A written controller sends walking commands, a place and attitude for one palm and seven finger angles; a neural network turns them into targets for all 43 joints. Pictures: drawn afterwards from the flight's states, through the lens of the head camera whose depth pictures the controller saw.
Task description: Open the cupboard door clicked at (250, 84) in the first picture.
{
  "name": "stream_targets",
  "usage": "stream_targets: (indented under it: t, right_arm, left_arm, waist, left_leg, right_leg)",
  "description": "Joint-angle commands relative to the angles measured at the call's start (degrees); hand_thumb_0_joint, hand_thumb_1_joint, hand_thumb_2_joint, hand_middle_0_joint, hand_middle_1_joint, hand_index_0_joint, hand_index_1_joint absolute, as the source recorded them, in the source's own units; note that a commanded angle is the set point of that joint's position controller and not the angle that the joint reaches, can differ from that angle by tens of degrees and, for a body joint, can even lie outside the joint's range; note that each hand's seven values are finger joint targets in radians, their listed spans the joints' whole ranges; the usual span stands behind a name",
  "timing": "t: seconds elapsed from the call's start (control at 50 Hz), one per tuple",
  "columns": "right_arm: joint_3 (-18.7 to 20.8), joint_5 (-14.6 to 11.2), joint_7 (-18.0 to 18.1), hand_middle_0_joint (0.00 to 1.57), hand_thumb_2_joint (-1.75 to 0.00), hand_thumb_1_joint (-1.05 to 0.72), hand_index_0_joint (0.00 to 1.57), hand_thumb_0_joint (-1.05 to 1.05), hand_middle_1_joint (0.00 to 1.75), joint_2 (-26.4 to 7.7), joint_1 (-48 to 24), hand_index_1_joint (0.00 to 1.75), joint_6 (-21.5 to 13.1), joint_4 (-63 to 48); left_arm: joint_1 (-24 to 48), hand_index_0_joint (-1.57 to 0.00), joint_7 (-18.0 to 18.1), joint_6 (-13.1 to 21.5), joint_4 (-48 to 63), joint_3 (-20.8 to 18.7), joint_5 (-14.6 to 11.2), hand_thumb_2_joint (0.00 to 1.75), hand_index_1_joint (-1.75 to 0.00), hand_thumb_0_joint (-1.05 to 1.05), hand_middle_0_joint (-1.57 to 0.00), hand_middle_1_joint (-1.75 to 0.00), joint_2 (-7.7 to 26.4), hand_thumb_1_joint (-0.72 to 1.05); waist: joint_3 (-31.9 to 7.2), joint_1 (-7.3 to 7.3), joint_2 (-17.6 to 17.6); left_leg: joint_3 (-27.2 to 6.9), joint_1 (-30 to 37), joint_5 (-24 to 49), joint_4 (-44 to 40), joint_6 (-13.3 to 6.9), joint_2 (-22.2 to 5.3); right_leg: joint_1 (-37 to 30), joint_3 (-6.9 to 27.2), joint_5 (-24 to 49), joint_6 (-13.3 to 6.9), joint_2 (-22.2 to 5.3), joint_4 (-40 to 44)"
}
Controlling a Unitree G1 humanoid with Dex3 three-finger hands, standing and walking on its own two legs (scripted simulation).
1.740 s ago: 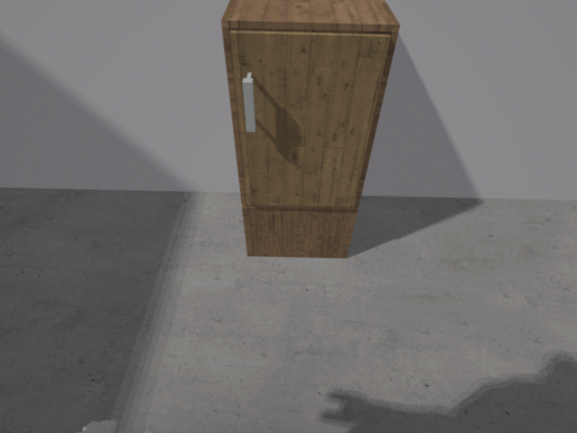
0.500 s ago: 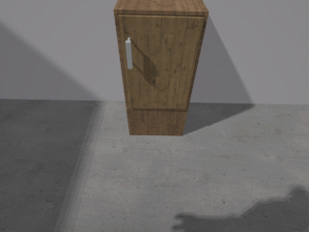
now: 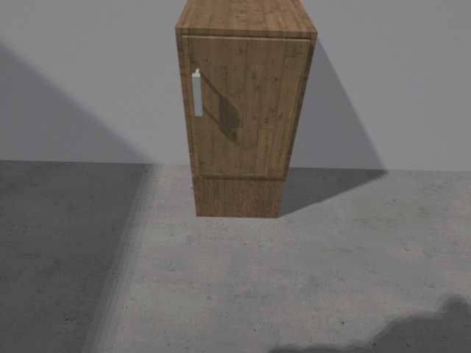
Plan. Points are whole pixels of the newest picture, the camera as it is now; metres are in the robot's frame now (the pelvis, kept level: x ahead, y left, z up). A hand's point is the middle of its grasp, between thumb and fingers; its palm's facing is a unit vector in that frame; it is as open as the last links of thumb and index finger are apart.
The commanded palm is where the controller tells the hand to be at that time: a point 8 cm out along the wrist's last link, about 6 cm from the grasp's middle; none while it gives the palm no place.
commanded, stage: take the last steps up to it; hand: left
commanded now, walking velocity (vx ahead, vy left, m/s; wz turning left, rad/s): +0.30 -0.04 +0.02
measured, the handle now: (198, 92) +0.91 +0.19 -0.01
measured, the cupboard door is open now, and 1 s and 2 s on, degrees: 0 0 0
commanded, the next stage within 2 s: come to a stop and stand still in 0.92 s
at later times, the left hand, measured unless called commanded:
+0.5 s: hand out of the picture +0.17 +0.15 -0.18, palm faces +0.08 -0.97 -0.21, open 7.3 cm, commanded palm none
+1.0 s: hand (161, 309) +0.26 +0.18 -0.19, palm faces +0.08 -0.99 -0.13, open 7.4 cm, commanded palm none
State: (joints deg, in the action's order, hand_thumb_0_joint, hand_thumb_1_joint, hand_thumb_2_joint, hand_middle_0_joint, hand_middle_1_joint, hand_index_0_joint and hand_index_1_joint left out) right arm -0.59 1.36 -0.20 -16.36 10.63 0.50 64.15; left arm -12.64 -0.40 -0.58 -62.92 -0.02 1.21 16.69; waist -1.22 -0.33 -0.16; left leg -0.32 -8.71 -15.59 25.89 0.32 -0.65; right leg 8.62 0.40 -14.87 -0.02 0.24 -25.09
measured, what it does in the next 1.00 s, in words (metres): walks ahead: right foot, then left foot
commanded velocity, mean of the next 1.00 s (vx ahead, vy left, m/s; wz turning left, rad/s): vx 0.25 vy -0.03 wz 0.02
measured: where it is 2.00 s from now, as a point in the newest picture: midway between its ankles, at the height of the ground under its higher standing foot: outside the picture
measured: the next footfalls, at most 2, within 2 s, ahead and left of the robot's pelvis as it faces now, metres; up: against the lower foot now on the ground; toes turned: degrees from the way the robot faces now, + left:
right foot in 0.38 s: +0.19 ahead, -0.13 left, +0.00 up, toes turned -8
left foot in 0.82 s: +0.37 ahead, +0.10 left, +0.00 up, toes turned +11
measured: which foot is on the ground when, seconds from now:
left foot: down 0.00-0.38, up 0.40-0.80, down 0.82-1.00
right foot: down 0.00-0.16, up 0.18-0.36, down 0.38-0.82, up 0.84-1.00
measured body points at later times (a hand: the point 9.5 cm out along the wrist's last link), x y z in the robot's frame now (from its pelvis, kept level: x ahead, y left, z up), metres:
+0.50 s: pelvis +0.14 -0.04 -0.01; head +0.14 -0.05 +0.44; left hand +0.17 +0.20 -0.16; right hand +0.05 -0.26 -0.17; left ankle +0.05 +0.09 -0.66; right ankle +0.15 -0.13 -0.74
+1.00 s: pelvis +0.30 +0.02 +0.00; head +0.31 +0.05 +0.45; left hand +0.26 +0.24 -0.17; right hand +0.37 -0.21 -0.14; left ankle +0.33 +0.09 -0.74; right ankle +0.26 -0.11 -0.66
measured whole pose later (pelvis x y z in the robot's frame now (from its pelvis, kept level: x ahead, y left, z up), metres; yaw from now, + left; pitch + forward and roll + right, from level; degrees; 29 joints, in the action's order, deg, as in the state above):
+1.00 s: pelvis +0.30 +0.02 +0.00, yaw +0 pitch -1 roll -1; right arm 3.2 0.7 2.0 -7.5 11.4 -4.7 58.0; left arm -20.3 0.0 1.0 -64.1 -3.6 1.9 9.2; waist 2.2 -1.0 -3.1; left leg 11.1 -13.9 -12.7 27.4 -4.3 -1.4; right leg 25.9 -3.7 -19.3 -0.1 -4.5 -64.9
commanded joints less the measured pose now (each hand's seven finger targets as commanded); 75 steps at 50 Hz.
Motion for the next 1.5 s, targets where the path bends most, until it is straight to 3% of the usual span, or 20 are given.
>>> stream_targets:
  t: [0.0,0.1,0.16,0.32,0.34,0.36,0.38,0.44,0.52,0.7,0.76,0.78,0.8,0.82,0.94,1.1,1.2,1.28,1.36,1.48]
  right_arm:
    - [1.4,0.1,0.3,0.20,-0.90,-0.90,0.20,0.00,0.30,-5.4,2.0,0.30,-1.4,-2.8]
    - [2.5,-0.1,1.0,0.20,-0.90,-0.90,0.20,0.00,0.30,-5.6,10.3,0.30,-2.7,-1.3]
    - [3.6,0.0,2.1,0.20,-0.90,-0.90,0.20,0.00,0.30,-6.1,21.4,0.30,-3.8,1.5]
    - [3.7,-0.6,2.3,0.20,-0.90,-0.90,0.20,0.00,0.30,-2.3,13.3,0.30,-4.3,0.0]
    - [3.6,-1.0,1.9,0.20,-0.90,-0.90,0.20,0.00,0.30,-1.1,13.3,0.30,-4.5,-0.7]
    - [2.8,-1.3,1.3,0.20,-0.90,-0.90,0.20,0.00,0.30,3.4,13.9,0.30,-4.8,-2.1]
    - [3.3,-0.9,1.3,0.20,-0.90,-0.90,0.20,0.00,0.30,2.6,10.8,0.30,-4.5,-3.4]
    - [4.0,-0.2,0.5,0.20,-0.90,-0.90,0.20,0.00,0.30,4.8,7.2,0.30,-3.5,-3.2]
    - [3.9,0.2,0.0,0.20,-0.90,-0.90,0.20,0.00,0.30,7.2,10.9,0.30,-1.7,-2.1]
    - [3.9,-0.3,-1.2,0.20,-0.90,-0.90,0.20,0.00,0.30,6.5,-0.5,0.30,-3.1,-7.9]
    - [4.5,0.0,-0.4,0.20,-0.90,-0.90,0.20,0.00,0.30,4.2,8.7,0.30,-3.9,-5.4]
    - [5.5,0.5,0.3,0.20,-0.90,-0.90,0.20,0.00,0.30,-0.1,15.7,0.30,-4.4,-3.5]
    - [6.7,0.6,0.9,0.20,-0.90,-0.90,0.20,0.00,0.30,-6.1,21.1,0.30,-4.4,-2.5]
    - [6.2,0.0,1.4,0.20,-0.90,-0.90,0.20,0.00,0.30,-5.9,20.3,0.30,-3.5,-2.6]
    - [3.7,-0.4,2.1,0.20,-0.90,-0.90,0.20,0.00,0.30,3.9,8.4,0.30,-5.3,-4.7]
    - [3.1,-0.1,2.9,0.20,-0.90,-0.90,0.20,0.00,0.30,2.4,7.9,0.30,-3.8,-3.6]
    - [4.1,-0.5,3.0,0.20,-0.90,-0.90,0.20,0.00,0.30,1.9,8.4,0.30,-1.7,-2.5]
    - [4.1,-1.2,2.3,0.20,-0.90,-0.90,0.20,0.00,0.30,7.0,11.8,0.30,0.3,-2.6]
    - [4.7,-1.0,2.3,0.20,-0.90,-0.90,0.20,0.00,0.30,5.8,8.7,0.30,1.7,-3.7]
    - [4.7,-0.7,1.3,0.20,-0.90,-0.90,0.20,0.00,0.30,5.9,8.3,0.30,1.8,-5.5]
  left_arm:
    - [-3.7,-0.20,0.3,0.8,2.3,-2.0,-0.1,0.90,-0.30,0.00,-0.20,-0.30,7.6,0.90]
    - [-4.4,-0.20,0.1,1.6,3.2,-2.2,-0.2,0.90,-0.30,0.00,-0.20,-0.30,3.0,0.90]
    - [3.1,-0.20,0.3,3.0,7.2,-1.9,0.1,0.90,-0.30,0.00,-0.20,-0.30,0.5,0.90]
    - [-11.9,-0.20,-1.0,3.2,2.4,-3.5,-0.1,0.90,-0.30,0.00,-0.20,-0.30,-3.2,0.90]
    - [-18.4,-0.20,-0.3,3.8,0.6,-4.4,0.1,0.90,-0.30,0.00,-0.20,-0.30,0.2,0.90]
    - [-24.3,-0.20,0.7,4.5,-0.7,-5.9,0.5,0.90,-0.30,0.00,-0.20,-0.30,6.1,0.90]
    - [-25.1,-0.20,1.1,4.3,-1.2,-5.9,-0.4,0.90,-0.30,0.00,-0.20,-0.30,6.9,0.90]
    - [-12.7,-0.20,1.7,4.0,1.7,-4.4,-0.1,0.90,-0.30,0.00,-0.20,-0.30,0.9,0.90]
    - [-10.5,-0.20,1.9,4.8,1.9,-2.8,0.5,0.90,-0.30,0.00,-0.20,-0.30,-3.1,0.90]
    - [-13.9,-0.20,1.7,5.0,0.0,-3.6,0.6,0.90,-0.30,0.00,-0.20,-0.30,-1.1,0.90]
    - [-12.7,-0.20,1.7,4.4,0.1,-3.7,0.3,0.90,-0.30,0.00,-0.20,-0.30,-1.7,0.90]
    - [-14.2,-0.20,1.4,4.4,0.3,-3.4,0.0,0.90,-0.30,0.00,-0.20,-0.30,-3.9,0.90]
    - [-15.8,-0.20,1.0,4.3,1.4,-2.9,-0.6,0.90,-0.30,0.00,-0.20,-0.30,-6.7,0.90]
    - [-13.6,-0.20,1.3,4.1,2.8,-3.1,-0.1,0.90,-0.30,0.00,-0.20,-0.30,-4.7,0.90]
    - [-12.8,-0.20,0.5,2.1,0.4,-3.3,0.6,0.90,-0.30,0.00,-0.20,-0.30,-7.8,0.90]
    - [-7.5,-0.20,1.7,0.0,2.1,-2.4,0.0,0.90,-0.30,0.00,-0.20,-0.30,-7.6,0.90]
    - [-6.8,-0.20,2.2,-0.1,3.1,-3.2,0.2,0.90,-0.30,0.00,-0.20,-0.30,-3.9,0.90]
    - [-6.5,-0.20,2.8,0.8,3.9,-4.0,0.1,0.90,-0.30,0.00,-0.20,-0.30,2.8,0.90]
    - [-2.1,-0.20,3.8,0.3,5.9,-4.8,0.3,0.90,-0.30,0.00,-0.20,-0.30,1.6,0.90]
    - [0.5,-0.20,3.6,-0.3,8.3,-5.8,1.0,0.90,-0.30,0.00,-0.20,-0.30,2.9,0.90]
  waist:
    - [8.9,-0.18,-3.7]
    - [10.0,2.53,7.4]
    - [10.8,6.43,11.6]
    - [3.0,-4.01,4.3]
    - [-1.1,-6.91,-3.0]
    - [-4.4,-8.61,-18.0]
    - [-3.2,-8.41,-15.6]
    - [9.3,-3.15,-4.6]
    - [9.7,1.27,-4.9]
    - [9.3,-0.73,-5.4]
    - [5.6,3.81,-0.2]
    - [0.8,6.10,9.3]
    - [-3.8,6.43,23.3]
    - [-3.2,6.00,16.2]
    - [3.4,-0.59,4.5]
    - [3.1,-0.30,6.6]
    - [4.6,-1.15,5.9]
    - [-1.6,-0.07,-8.9]
    - [-1.9,-0.82,-8.9]
    - [-2.2,-0.72,-9.9]
  left_leg:
    - [-1.9,-8.9,-11.7,-0.9,-1.5,-2.4]
    - [-10.7,-0.9,-8.9,-6.0,-5.8,-9.3]
    - [-24.1,15.7,17.8,-10.7,-14.6,-20.7]
    - [-2.4,-5.9,17.5,2.7,-6.3,-8.5]
    - [0.8,-11.9,14.1,12.7,-4.4,-5.9]
    - [5.4,-22.6,-7.7,29.9,-2.3,-0.5]
    - [2.1,-26.3,-18.2,41.3,-2.7,-0.8]
    - [-0.1,-28.8,-7.4,47.4,-2.7,-6.9]
    - [2.9,-22.7,-0.5,39.1,-0.5,-7.4]
    - [7.0,-16.3,1.9,15.0,-0.9,-5.3]
    - [8.2,0.2,4.8,5.2,-1.7,-2.9]
    - [-0.7,10.4,3.6,0.2,-4.0,-8.9]
    - [-21.1,17.7,8.3,-8.0,-9.4,-23.6]
    - [-23.7,15.3,5.7,-11.1,-12.2,-26.1]
    - [-2.4,-3.5,18.2,-13.4,-8.7,-16.2]
    - [3.4,-1.8,39.2,-8.4,-8.6,-15.0]
    - [2.7,-3.7,27.8,-1.4,-5.3,-13.1]
    - [7.0,-9.2,-12.2,15.5,0.7,-1.9]
    - [0.5,-14.9,-16.3,34.5,0.9,-1.5]
    - [1.8,-11.4,-13.2,24.4,1.5,-1.2]
  right_leg:
    - [5.1,10.0,-18.5,-3.9,-7.2,7.6]
    - [14.2,1.6,-9.1,-2.8,-1.9,-8.1]
    - [33.8,-1.8,-16.6,-0.9,-2.0,-29.2]
    - [-4.3,-9.4,4.5,-1.5,-0.3,-6.1]
    - [-14.8,-3.3,2.3,-3.3,-5.4,-3.2]
    - [-21.3,18.5,-4.8,-8.6,-21.6,5.9]
    - [-17.2,29.0,-7.7,-11.9,-26.5,12.3]
    - [0.5,19.8,-14.7,-10.8,-23.4,14.8]
    - [8.5,3.8,1.1,-8.1,-17.0,15.4]
    - [3.4,0.8,8.3,-8.7,-16.1,12.4]
    - [6.8,-3.8,10.9,-6.3,-12.1,-0.4]
    - [12.1,-6.5,7.1,-4.0,-7.5,-14.5]
    - [23.1,-10.4,-17.4,-0.8,-0.3,-32.7]
    - [25.5,-4.1,-19.5,-1.8,-1.4,-41.6]
    - [20.1,-1.9,-2.1,0.6,-6.9,-40.6]
    - [11.9,-3.7,0.6,1.9,-5.3,-17.8]
    - [4.1,-4.1,9.8,1.3,-5.0,-2.5]
    - [-1.4,9.1,46.7,-9.6,-21.8,0.8]
    - [-0.1,8.5,41.2,-13.1,-21.1,2.8]
    - [3.5,7.2,19.0,-10.4,-18.5,6.0]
